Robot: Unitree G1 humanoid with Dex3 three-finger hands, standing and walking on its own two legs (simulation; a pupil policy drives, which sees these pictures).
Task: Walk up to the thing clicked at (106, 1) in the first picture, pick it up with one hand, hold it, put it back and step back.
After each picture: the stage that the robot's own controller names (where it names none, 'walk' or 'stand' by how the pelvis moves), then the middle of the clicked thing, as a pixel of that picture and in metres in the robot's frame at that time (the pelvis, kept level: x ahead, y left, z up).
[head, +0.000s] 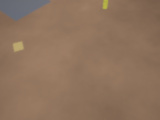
stand; (105, 4) +2.09 -0.33 -0.72
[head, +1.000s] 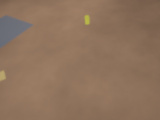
walk; (87, 19) +1.96 +0.09 -0.68
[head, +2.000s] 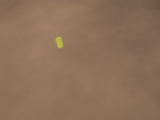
walk; (59, 42) +1.28 +0.39 -0.71
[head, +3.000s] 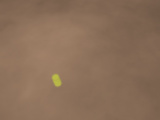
walk; (56, 80) +0.79 +0.34 -0.72
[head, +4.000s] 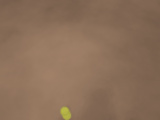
walk; (65, 113) +0.45 +0.24 -0.71
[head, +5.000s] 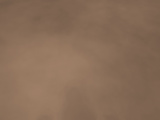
stand; out of the picture +0.31 +0.21 -0.70
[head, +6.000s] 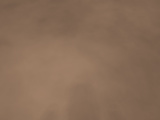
stand; out of the picture +0.29 +0.20 -0.72
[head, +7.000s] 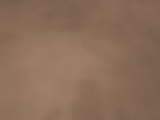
stand; out of the picture +0.31 +0.19 -0.72
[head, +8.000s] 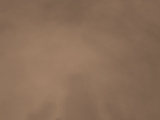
stand; out of the picture +0.33 +0.17 -0.71
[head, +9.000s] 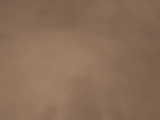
stand; out of the picture +0.32 +0.19 -0.72
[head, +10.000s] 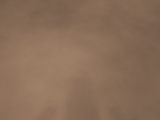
stand; out of the picture +0.32 +0.22 -0.72
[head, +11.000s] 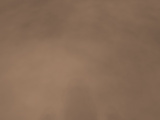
stand; out of the picture +0.28 +0.24 -0.71
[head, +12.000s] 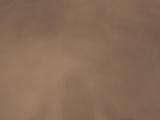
stand; out of the picture +0.24 +0.24 -0.72
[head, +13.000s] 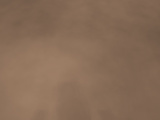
stand; out of the picture +0.27 +0.24 -0.72
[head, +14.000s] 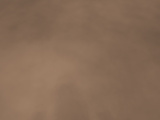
stand; out of the picture +0.24 +0.25 -0.72
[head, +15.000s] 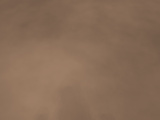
stand; out of the picture +0.28 +0.22 -0.73
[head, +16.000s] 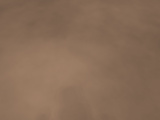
stand; out of the picture +0.29 +0.20 -0.73
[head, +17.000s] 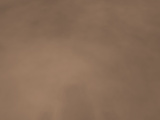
stand; out of the picture +0.28 +0.19 -0.73
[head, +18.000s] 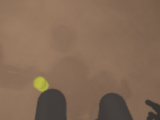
go down; (41, 84) +0.35 +0.22 -0.45
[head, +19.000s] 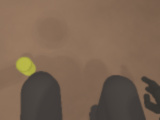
go down; (26, 66) +0.37 +0.26 -0.32
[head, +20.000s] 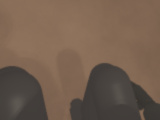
close in; out of the picture +0.34 +0.30 -0.23
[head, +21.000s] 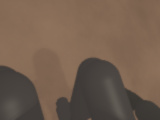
close; out of the picture +0.33 +0.31 -0.21
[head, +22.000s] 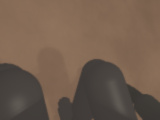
lift; out of the picture +0.31 +0.30 -0.21
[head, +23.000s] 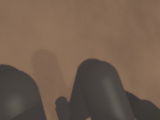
lift; out of the picture +0.31 +0.29 -0.21
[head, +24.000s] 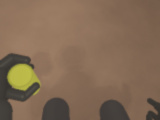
lift; (26, 81) +0.32 +0.20 +0.00
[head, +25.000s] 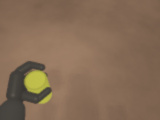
hold; (39, 88) +0.31 +0.17 +0.02
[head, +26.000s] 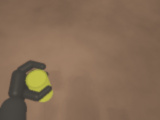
hold; (40, 86) +0.32 +0.17 +0.01
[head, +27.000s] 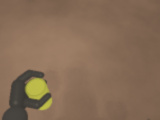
crouch; (40, 94) +0.30 +0.17 -0.04
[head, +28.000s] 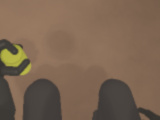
lower; (17, 61) +0.39 +0.24 -0.09
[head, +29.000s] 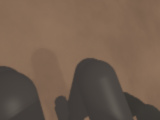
lower; out of the picture +0.35 +0.33 -0.22
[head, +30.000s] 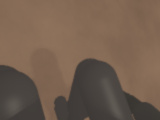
lower; out of the picture +0.35 +0.33 -0.22
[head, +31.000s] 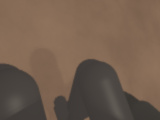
lower; out of the picture +0.34 +0.33 -0.22
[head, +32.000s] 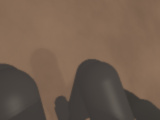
lower; out of the picture +0.33 +0.33 -0.21
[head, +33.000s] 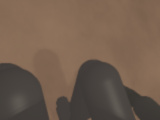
open; out of the picture +0.32 +0.32 -0.21
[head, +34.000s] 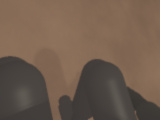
rise; out of the picture +0.33 +0.30 -0.21
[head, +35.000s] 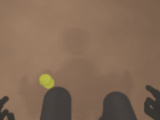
walk; (47, 81) +0.37 +0.24 -0.45
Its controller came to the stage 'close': yes
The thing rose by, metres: 0.71
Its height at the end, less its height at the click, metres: +0.00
